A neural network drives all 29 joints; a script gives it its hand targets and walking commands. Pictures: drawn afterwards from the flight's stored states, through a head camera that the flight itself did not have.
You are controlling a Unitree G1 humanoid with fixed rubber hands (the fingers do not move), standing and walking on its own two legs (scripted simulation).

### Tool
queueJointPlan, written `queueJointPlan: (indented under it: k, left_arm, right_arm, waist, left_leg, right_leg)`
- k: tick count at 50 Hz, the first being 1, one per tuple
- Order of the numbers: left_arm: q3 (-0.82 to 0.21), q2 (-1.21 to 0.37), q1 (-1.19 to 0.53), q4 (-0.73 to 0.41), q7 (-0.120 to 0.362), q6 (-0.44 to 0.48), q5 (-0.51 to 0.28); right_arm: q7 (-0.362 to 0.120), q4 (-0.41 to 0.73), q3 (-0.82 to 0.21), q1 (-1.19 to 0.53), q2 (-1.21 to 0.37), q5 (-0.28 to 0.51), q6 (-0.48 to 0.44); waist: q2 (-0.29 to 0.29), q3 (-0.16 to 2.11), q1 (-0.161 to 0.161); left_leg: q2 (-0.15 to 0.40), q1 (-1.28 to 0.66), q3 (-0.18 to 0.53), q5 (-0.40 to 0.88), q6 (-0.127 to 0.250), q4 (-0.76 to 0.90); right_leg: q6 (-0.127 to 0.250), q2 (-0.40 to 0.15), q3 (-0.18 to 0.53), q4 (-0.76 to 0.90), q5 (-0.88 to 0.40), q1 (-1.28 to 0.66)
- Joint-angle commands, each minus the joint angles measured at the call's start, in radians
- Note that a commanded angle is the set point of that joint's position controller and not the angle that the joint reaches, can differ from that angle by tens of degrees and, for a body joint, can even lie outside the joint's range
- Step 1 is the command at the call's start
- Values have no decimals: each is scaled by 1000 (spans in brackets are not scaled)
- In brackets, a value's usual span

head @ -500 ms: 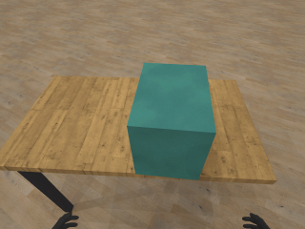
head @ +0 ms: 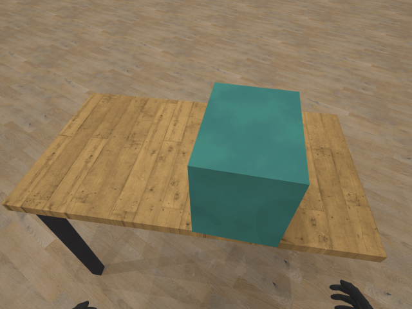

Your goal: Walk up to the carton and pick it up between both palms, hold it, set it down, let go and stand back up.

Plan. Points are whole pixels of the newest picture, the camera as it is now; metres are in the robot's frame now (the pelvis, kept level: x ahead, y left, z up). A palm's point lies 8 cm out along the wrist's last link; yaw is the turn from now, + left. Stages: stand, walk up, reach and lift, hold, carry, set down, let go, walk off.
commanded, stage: walk up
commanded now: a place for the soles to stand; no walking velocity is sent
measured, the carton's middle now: (244, 162) +0.47 -0.06 +0.01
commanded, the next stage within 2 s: none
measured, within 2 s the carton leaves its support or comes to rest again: neither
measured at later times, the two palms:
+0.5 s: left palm out of the picture +0.09 +0.28 -0.09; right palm out of the picture +0.13 -0.28 -0.07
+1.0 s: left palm out of the picture +0.04 +0.29 -0.09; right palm out of the picture +0.15 -0.25 -0.07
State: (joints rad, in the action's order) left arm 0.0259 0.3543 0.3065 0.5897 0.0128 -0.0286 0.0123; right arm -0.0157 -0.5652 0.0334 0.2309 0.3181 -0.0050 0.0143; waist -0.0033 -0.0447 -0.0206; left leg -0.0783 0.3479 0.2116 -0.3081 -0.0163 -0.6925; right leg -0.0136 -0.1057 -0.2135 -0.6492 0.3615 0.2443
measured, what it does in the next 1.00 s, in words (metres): stands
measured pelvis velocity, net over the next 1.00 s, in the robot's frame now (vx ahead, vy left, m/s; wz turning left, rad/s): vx -0.02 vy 0.00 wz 0.09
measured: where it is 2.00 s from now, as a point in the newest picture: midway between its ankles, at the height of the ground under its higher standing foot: outside the picture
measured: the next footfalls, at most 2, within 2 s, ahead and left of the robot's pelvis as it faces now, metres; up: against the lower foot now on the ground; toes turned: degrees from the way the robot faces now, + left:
none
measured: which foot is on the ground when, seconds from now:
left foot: down 0.00-1.00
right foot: down 0.00-1.00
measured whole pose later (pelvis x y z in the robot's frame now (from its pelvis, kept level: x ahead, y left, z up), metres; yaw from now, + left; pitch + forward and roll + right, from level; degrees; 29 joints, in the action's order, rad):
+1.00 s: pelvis -0.02 +0.00 +0.00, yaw +5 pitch -2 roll -1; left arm 0.03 0.34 0.34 0.60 -0.02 0.00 0.01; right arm -0.02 -0.61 0.03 0.18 0.30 -0.02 0.06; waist 0.00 -0.08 -0.01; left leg -0.09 0.36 0.18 -0.23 0.00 -0.63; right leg 0.00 -0.02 -0.08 -0.62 0.32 0.24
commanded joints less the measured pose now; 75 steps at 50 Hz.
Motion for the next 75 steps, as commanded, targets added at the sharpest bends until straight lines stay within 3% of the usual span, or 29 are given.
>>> queueJointPlan:
  k: [1,3,5,8,11,12,14,17,19,21,24,28,33,37,39,41,42,43,44,46,47,48,49,51,54,59,64,67,75]
  left_arm:
    - [41,129,-17,-85,-1,6,-4]
    - [38,113,7,-83,0,5,-3]
    - [40,111,26,-77,-2,10,1]
    - [46,130,36,-69,-6,25,4]
    - [54,169,27,-59,-10,28,9]
    - [53,167,14,-58,-10,26,9]
    - [50,166,-17,-62,-10,16,7]
    - [41,144,-33,-67,-2,4,-4]
    - [34,114,-10,-71,-1,-3,-4]
    - [35,104,31,-63,-3,0,-2]
    - [37,110,67,-45,-8,22,0]
    - [44,170,20,-42,-15,35,8]
    - [54,180,20,-53,-22,20,7]
    - [51,164,-12,-69,-22,3,1]
    - [44,135,-2,-74,-20,-2,-9]
    - [39,95,32,-73,-22,-9,-16]
    - [39,90,43,-71,-24,-9,-14]
    - [39,86,69,-62,-26,-4,-16]
    - [39,89,101,-50,-28,6,-20]
    - [43,101,159,-32,-36,39,-15]
    - [50,139,130,-34,-39,52,-3]
    - [65,187,73,-39,-40,56,6]
    - [69,190,26,-43,-39,51,4]
    - [56,157,6,-58,-32,47,-5]
    - [46,137,44,-56,-24,43,-11]
    - [49,109,98,-47,-19,42,-7]
    - [52,110,118,-45,-23,48,-6]
    - [37,83,140,-33,-11,45,-9]
    - [33,88,138,-17,-12,57,-6]
  right_arm:
    - [6,78,51,-1,163,1,-17]
    - [9,77,54,-9,179,0,-17]
    - [11,76,50,-20,172,-2,-14]
    - [9,74,42,-15,147,-4,-11]
    - [4,76,40,9,122,-4,-11]
    - [4,80,42,21,110,-10,-12]
    - [2,84,48,47,114,-8,-16]
    - [4,93,58,40,143,-4,-20]
    - [9,81,66,37,181,1,-17]
    - [15,77,61,18,175,-4,-12]
    - [19,80,48,-16,143,-8,-4]
    - [7,80,37,31,97,-12,-10]
    - [-5,82,53,10,128,-20,-1]
    - [-9,68,57,23,139,-8,3]
    - [-5,62,64,8,174,-4,5]
    - [4,50,67,-12,184,3,12]
    - [9,43,64,-16,172,-2,18]
    - [14,42,63,-40,169,-10,24]
    - [18,46,57,-76,156,-17,30]
    - [11,51,37,-136,121,-19,35]
    - [3,44,29,-122,92,-15,34]
    - [-5,38,28,-90,80,-14,34]
    - [-8,28,31,-68,85,-18,35]
    - [-15,15,33,-65,99,-23,24]
    - [-17,2,33,-80,108,-19,10]
    - [-10,-21,30,-98,114,-9,10]
    - [-8,-33,27,-105,111,-8,11]
    - [3,-43,21,-109,92,-2,-2]
    - [9,-58,19,-80,83,-4,-9]
  waist:
    - [-29,31,9]
    - [-73,37,-2]
    - [-84,30,-10]
    - [-65,46,-10]
    - [19,68,1]
    - [47,44,5]
    - [74,42,18]
    - [31,13,17]
    - [-70,7,11]
    - [-110,5,-3]
    - [-112,19,-25]
    - [33,42,5]
    - [75,32,0]
    - [77,43,19]
    - [-34,47,25]
    - [-152,22,24]
    - [-166,2,26]
    - [-181,-3,12]
    - [-162,-1,-7]
    - [-127,82,-48]
    - [-69,100,-25]
    - [9,88,16]
    - [22,45,41]
    - [31,3,49]
    - [48,9,30]
    - [-7,9,10]
    - [-45,25,3]
    - [-41,25,-11]
    - [-45,24,10]
  left_leg:
    - [79,76,103,177,87,151]
    - [109,132,205,106,117,225]
    - [106,163,223,64,117,251]
    - [67,139,130,116,83,188]
    - [21,59,-19,184,48,27]
    - [27,36,-45,179,39,-6]
    - [40,-7,-46,165,42,-5]
    - [78,1,61,212,74,97]
    - [116,125,201,128,121,221]
    - [135,161,279,37,143,289]
    - [90,156,189,20,91,254]
    - [22,28,-31,174,32,14]
    - [49,-33,-45,274,45,-45]
    - [63,-58,-4,286,75,18]
    - [100,-15,109,257,114,142]
    - [175,77,315,121,202,317]
    - [189,66,356,61,222,345]
    - [199,43,357,45,231,347]
    - [200,10,322,92,222,328]
    - [151,-24,198,234,143,226]
    - [108,-13,109,247,91,164]
    - [45,-18,6,158,47,89]
    - [31,-60,-45,61,31,64]
    - [60,-107,-25,87,38,116]
    - [94,-101,44,138,60,177]
    - [116,-41,83,8,71,264]
    - [124,-15,80,-12,74,295]
    - [135,6,86,-135,62,334]
    - [137,-72,35,-4,57,285]
  right_leg:
    - [74,-53,101,89,-26,-49]
    - [53,-3,114,45,-2,-95]
    - [51,6,135,67,14,-124]
    - [72,-43,154,126,-27,-134]
    - [127,-154,180,206,-66,-93]
    - [150,-194,185,214,-108,-56]
    - [158,-197,144,200,-123,-4]
    - [98,-103,90,119,-35,28]
    - [55,-8,97,19,12,-66]
    - [38,28,127,15,64,-100]
    - [61,-10,161,119,20,-138]
    - [141,-185,218,231,-116,-56]
    - [170,-223,162,175,-331,-8]
    - [138,-161,124,128,-141,30]
    - [86,-67,95,30,-45,9]
    - [25,70,109,-112,163,-22]
    - [19,82,144,-136,259,23]
    - [21,78,170,-130,249,54]
    - [23,69,189,-75,193,58]
    - [38,30,220,167,-50,-63]
    - [60,-33,289,214,-90,-91]
    - [100,-119,382,262,-57,-37]
    - [138,-167,416,290,-39,44]
    - [126,-145,375,279,-101,105]
    - [77,-57,312,252,-23,93]
    - [65,-12,279,209,46,42]
    - [59,2,279,184,11,6]
    - [49,16,290,202,48,-8]
    - [48,7,320,224,-31,52]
